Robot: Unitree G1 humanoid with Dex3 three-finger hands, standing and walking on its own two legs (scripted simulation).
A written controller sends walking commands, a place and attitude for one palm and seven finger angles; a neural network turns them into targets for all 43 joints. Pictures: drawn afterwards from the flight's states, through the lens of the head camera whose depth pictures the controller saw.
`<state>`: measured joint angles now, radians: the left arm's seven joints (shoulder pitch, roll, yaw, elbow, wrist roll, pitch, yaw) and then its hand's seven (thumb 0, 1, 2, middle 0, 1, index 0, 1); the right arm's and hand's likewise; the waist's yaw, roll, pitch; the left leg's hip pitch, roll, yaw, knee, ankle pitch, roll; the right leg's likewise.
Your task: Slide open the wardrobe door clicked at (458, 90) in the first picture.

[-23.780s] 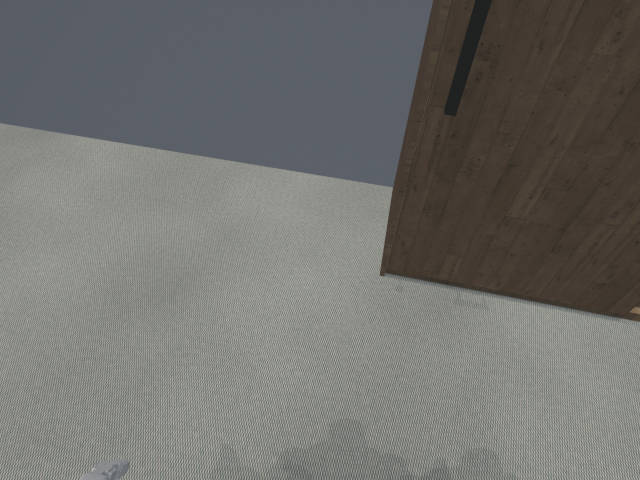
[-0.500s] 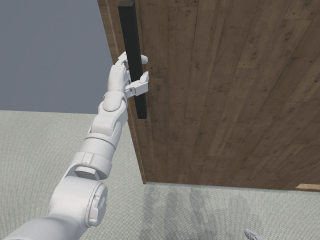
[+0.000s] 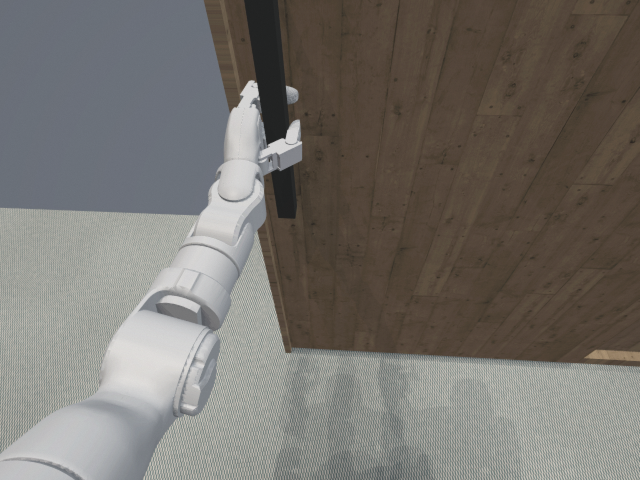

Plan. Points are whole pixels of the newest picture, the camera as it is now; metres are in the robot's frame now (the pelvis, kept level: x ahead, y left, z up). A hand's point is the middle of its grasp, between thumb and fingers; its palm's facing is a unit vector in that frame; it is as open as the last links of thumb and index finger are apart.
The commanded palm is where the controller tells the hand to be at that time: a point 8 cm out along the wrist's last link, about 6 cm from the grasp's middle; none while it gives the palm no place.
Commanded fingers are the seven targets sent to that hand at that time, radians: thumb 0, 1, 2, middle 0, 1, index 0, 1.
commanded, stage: tug the door sideways, standing still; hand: left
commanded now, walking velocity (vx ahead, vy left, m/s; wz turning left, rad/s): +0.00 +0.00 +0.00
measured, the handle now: (279, 115) +0.53 +0.06 +0.17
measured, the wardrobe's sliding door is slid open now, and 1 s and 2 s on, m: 0.00 0.02 0.30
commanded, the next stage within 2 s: step sideways, sliding the door along in 0.12 s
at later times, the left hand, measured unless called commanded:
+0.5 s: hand (291, 147) +0.48 +0.04 +0.16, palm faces -0.04 -0.99 -0.10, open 6.5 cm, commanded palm +0.46 +0.06 +0.16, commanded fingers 0.00 0.90 0.90 -0.45 -1.40 -0.45 -1.40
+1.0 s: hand (310, 147) +0.49 +0.02 +0.15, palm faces +0.18 -0.98 -0.11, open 6.6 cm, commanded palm +0.46 -0.02 +0.16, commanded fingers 0.00 0.90 0.90 -0.45 -1.40 -0.45 -1.40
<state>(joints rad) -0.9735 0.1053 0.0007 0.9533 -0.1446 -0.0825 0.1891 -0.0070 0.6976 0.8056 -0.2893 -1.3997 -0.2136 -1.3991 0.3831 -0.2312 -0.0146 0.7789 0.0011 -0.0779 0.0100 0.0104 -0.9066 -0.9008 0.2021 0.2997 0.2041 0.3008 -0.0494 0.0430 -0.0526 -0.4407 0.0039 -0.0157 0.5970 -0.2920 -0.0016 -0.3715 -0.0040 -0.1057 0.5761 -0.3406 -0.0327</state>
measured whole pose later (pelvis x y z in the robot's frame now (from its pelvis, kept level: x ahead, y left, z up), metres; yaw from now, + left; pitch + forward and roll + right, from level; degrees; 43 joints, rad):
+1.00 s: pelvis +0.06 -0.16 -0.01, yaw +4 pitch -3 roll -1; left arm -0.76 0.22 0.00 0.40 -0.13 -0.10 0.08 -0.05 0.69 0.84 -0.40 -1.40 -0.16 -1.39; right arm 0.13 -0.20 -0.03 0.60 0.04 -0.09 -0.02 0.01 -0.91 -0.90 0.20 0.30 0.20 0.30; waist 0.15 0.06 0.29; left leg -0.15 0.24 0.00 0.63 -0.41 -0.16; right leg -0.45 -0.05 -0.02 0.75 -0.28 0.00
